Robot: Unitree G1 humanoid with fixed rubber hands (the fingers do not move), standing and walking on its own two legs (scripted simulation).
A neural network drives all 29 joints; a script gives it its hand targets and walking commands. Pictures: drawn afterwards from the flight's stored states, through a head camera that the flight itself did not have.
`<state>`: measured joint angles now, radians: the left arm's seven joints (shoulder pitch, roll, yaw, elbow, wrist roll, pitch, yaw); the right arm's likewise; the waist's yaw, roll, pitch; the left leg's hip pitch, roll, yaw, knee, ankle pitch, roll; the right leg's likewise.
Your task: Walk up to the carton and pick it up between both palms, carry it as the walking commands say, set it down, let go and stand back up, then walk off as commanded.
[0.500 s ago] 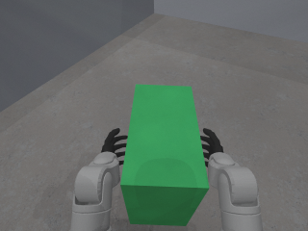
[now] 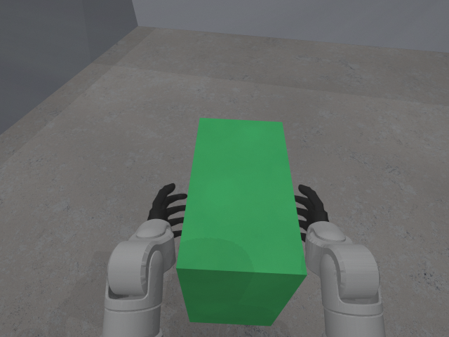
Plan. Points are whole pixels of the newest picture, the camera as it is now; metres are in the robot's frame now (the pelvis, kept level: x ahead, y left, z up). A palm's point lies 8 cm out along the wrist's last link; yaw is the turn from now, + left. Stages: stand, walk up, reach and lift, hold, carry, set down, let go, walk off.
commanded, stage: carry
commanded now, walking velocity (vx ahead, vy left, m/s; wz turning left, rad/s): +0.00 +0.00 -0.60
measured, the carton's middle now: (235, 222) +0.33 +0.00 +0.02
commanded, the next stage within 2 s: none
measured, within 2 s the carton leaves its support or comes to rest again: neither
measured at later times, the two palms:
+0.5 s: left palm (254, 255) +0.23 -0.02 +0.10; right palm (442, 317) +0.15 -0.26 +0.08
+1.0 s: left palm (308, 311) +0.16 -0.09 +0.09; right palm out of the picture +0.04 -0.30 +0.11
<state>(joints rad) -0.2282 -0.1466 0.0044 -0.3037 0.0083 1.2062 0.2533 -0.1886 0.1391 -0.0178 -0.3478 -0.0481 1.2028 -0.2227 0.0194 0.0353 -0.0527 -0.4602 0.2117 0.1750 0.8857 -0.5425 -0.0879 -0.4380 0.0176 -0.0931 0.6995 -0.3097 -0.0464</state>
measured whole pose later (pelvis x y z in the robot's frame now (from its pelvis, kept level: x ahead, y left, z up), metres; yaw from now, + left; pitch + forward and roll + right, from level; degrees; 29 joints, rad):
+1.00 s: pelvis -0.15 -0.06 +0.02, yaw -31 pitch +6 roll +1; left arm -0.19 -0.14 0.03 -0.42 0.03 1.20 0.25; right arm -0.24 0.15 0.02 -0.34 -0.02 1.17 -0.24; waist -0.02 -0.08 -0.01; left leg -0.29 0.06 0.18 0.50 -0.27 0.00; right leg -0.55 0.15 0.01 0.59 -0.23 0.03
